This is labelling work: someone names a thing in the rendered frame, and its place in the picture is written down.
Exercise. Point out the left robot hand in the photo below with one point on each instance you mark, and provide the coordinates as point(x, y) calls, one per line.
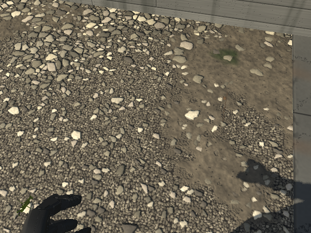
point(39, 220)

